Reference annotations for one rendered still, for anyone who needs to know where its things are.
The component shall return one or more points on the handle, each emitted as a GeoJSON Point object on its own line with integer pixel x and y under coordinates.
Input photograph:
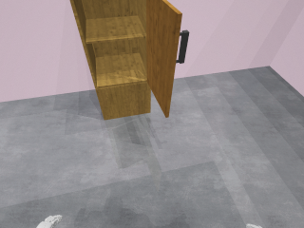
{"type": "Point", "coordinates": [183, 46]}

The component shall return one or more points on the cupboard door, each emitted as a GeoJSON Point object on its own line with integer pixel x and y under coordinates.
{"type": "Point", "coordinates": [163, 28]}

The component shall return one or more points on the left robot hand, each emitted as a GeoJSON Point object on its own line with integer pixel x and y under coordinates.
{"type": "Point", "coordinates": [50, 221]}

